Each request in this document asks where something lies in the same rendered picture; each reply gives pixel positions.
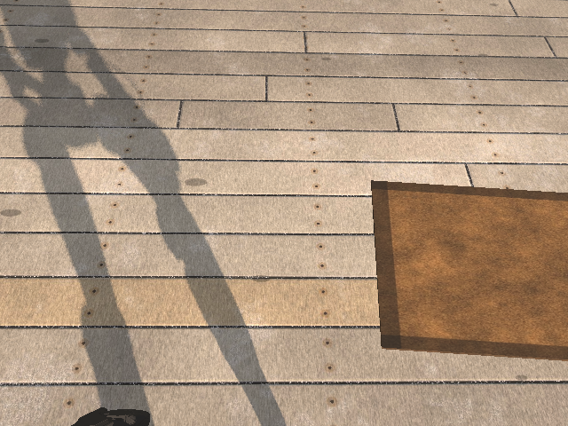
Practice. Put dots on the robot left hand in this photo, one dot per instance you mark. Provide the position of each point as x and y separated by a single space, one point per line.
119 417

